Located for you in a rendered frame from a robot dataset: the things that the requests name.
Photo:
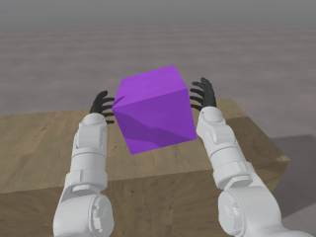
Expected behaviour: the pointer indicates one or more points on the robot left forearm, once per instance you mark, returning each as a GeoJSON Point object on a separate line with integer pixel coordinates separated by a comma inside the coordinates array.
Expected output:
{"type": "Point", "coordinates": [88, 160]}

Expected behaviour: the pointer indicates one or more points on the right robot hand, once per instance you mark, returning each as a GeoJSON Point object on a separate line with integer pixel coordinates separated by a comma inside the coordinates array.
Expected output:
{"type": "Point", "coordinates": [208, 98]}

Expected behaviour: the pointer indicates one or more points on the robot right upper arm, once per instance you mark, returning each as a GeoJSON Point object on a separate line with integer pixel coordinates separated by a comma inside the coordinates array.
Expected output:
{"type": "Point", "coordinates": [252, 212]}

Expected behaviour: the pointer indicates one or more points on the robot right forearm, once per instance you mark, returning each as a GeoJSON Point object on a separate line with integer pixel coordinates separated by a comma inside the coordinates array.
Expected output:
{"type": "Point", "coordinates": [230, 168]}

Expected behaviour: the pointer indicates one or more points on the pedestal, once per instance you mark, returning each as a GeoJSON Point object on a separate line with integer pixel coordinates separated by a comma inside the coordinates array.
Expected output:
{"type": "Point", "coordinates": [164, 192]}

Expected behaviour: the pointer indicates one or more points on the robot left upper arm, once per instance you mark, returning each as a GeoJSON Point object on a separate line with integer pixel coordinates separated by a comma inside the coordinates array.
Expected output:
{"type": "Point", "coordinates": [85, 216]}

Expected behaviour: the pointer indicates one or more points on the carton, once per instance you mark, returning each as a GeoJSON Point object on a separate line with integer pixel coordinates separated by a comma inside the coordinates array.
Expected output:
{"type": "Point", "coordinates": [153, 110]}

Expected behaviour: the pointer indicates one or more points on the left robot hand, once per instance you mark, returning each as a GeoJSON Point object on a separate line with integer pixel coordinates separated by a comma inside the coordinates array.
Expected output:
{"type": "Point", "coordinates": [97, 107]}

